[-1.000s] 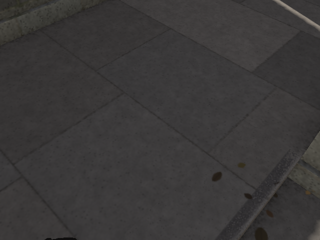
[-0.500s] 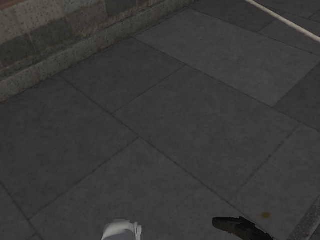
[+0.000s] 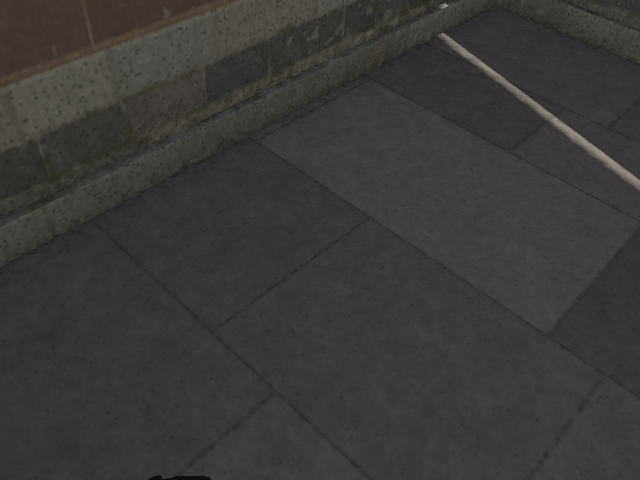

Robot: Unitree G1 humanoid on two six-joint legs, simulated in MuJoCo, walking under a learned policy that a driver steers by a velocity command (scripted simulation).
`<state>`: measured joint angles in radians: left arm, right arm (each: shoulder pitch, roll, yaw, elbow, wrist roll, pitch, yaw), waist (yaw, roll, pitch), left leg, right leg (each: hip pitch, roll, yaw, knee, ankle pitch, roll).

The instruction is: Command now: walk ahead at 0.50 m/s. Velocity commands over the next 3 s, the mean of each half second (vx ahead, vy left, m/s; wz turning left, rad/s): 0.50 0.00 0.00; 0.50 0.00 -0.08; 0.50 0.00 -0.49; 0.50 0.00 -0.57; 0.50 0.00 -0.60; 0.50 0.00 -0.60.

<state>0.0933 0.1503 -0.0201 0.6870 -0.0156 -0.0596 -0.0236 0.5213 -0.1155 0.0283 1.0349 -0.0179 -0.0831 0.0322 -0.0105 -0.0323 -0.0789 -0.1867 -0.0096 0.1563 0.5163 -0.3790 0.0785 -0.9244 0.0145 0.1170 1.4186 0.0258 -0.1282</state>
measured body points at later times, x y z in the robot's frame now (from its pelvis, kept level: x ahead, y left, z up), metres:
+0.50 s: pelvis +0.28 +0.01 +0.01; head +0.29 +0.00 +0.46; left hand +0.30 +0.25 -0.12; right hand +0.46 -0.24 -0.09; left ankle +0.34 +0.19 -0.63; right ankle +0.27 -0.07 -0.73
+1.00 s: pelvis +0.55 +0.10 +0.01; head +0.57 +0.12 +0.46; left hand +0.68 +0.36 -0.11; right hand +0.61 -0.16 -0.11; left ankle +0.56 +0.18 -0.73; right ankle +0.59 -0.08 -0.63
